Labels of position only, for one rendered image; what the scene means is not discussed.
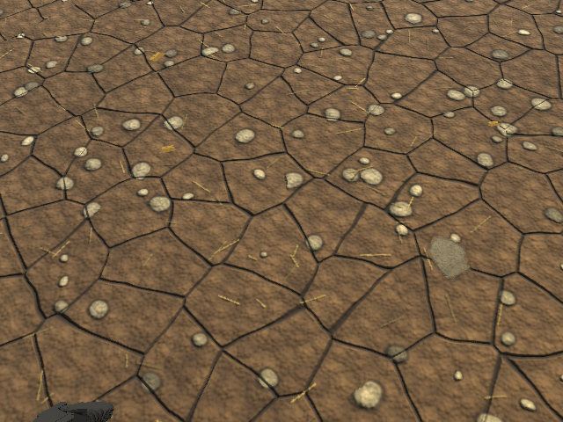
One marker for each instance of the robot left hand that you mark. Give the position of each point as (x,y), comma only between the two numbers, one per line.
(80,412)

